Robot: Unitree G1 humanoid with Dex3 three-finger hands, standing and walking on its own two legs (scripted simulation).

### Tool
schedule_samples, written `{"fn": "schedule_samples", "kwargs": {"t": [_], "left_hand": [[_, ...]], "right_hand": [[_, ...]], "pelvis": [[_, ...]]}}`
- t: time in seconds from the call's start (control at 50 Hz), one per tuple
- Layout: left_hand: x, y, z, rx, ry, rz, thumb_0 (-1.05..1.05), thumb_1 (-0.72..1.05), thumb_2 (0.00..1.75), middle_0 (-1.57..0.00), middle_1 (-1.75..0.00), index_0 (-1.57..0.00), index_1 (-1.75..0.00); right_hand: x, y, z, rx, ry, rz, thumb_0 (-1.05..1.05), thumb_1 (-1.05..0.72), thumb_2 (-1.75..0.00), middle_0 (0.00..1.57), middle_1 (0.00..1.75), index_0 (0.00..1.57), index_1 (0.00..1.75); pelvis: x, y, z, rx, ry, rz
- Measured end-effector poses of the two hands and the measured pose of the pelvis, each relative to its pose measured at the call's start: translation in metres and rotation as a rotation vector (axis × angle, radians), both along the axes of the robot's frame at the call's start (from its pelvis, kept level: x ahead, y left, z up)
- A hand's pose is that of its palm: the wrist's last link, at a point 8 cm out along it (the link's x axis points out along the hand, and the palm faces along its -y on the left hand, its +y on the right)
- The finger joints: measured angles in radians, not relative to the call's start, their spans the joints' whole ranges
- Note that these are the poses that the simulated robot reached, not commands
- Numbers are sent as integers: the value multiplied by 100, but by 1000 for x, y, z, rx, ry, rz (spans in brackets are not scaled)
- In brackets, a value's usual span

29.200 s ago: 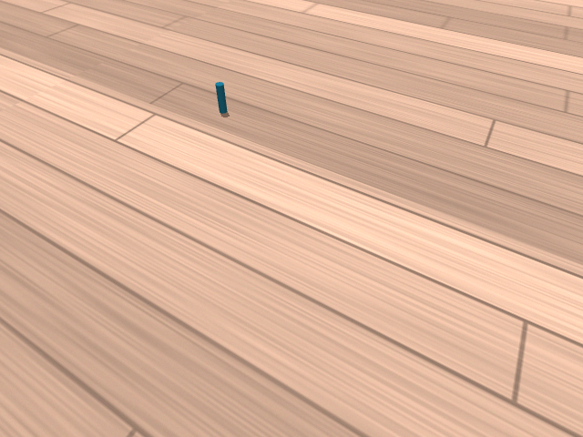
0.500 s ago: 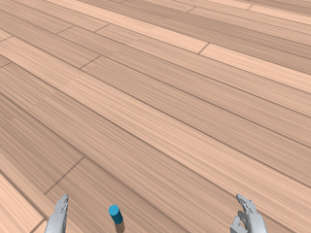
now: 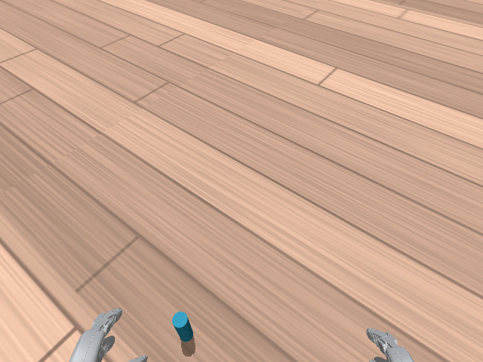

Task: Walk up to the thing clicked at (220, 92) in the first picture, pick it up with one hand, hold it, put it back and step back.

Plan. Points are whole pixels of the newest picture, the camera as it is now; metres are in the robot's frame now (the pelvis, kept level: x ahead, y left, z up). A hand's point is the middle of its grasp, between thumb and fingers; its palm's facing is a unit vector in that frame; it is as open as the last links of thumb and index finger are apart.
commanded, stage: stand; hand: left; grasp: from the side
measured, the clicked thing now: (183, 327) +0.35 +0.20 -0.64
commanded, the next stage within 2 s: none
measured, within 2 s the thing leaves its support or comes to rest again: neither
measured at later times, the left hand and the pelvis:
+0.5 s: hand out of the picture +0.05 +0.26 -0.12, palm faces -0.01 -0.94 -0.34, open 7.4 cm; pelvis +0.00 +0.02 +0.04, yaw +0 degrees
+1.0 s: hand out of the picture +0.05 +0.25 -0.11, palm faces -0.01 -0.94 -0.34, open 7.4 cm; pelvis +0.00 +0.01 +0.05, yaw +0 degrees
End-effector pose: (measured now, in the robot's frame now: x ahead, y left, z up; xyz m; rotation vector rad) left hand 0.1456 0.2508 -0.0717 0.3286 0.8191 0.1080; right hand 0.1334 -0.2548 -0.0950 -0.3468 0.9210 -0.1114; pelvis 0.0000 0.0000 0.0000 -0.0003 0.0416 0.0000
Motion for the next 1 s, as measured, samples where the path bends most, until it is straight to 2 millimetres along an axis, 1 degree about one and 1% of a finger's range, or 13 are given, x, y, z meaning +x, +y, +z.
{"fn": "schedule_samples", "kwargs": {"t": [0.1,0.18,0.3,0.42,0.54,0.66,0.86,1.0], "left_hand": [[-26,25,-11,17,119,47,0,60,83,-20,-30,-20,-29],[-49,40,-14,25,211,90,1,76,87,-20,-30,-20,-29],[-78,49,-15,24,321,139,1,86,89,-20,-30,-20,-30],[-97,51,-12,21,393,164,1,89,89,-20,-30,-20,-30],[-105,51,-9,23,416,175,1,90,89,-21,-30,-20,-30],[-108,51,-7,24,422,177,1,90,89,-21,-30,-20,-30],[-106,48,-6,24,429,179,1,90,89,-21,-30,-20,-30],[-100,46,-5,21,427,170,1,90,89,-21,-30,-20,-30]], "right_hand": [[-24,-17,6,-14,86,-55,1,-90,-90,21,30,21,30],[-44,-23,9,-27,157,-89,1,-90,-90,21,30,21,30],[-65,-19,10,-17,246,-115,0,-90,-90,20,29,20,30],[-73,-10,9,11,287,-125,0,-90,-90,20,30,21,30],[-73,-6,9,29,291,-128,0,-90,-90,21,30,21,30],[-75,-10,11,30,296,-135,0,-90,-90,21,30,21,30],[-83,-22,13,14,323,-151,0,-90,-90,20,30,21,30],[-85,-26,14,10,330,-157,0,-90,-90,20,30,20,30]], "pelvis": [[1,4,10,3,-31,-2],[3,8,19,-2,-47,-1],[4,13,31,-3,-73,1],[3,15,39,1,-93,3],[-1,15,43,2,-108,4],[-4,13,45,1,-111,6],[-5,10,46,1,-107,5],[-4,7,47,0,-105,2]]}}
